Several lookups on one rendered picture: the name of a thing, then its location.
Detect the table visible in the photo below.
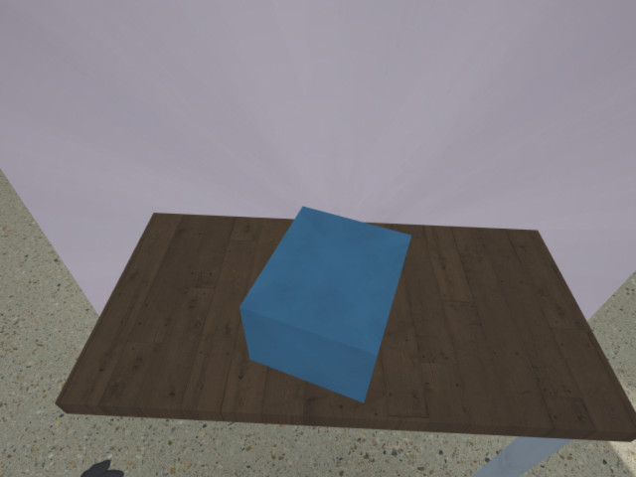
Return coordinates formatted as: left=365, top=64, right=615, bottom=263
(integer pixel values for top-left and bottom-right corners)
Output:
left=55, top=213, right=636, bottom=477

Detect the carton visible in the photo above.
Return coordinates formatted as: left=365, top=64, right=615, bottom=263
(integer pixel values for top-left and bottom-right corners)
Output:
left=239, top=207, right=411, bottom=402

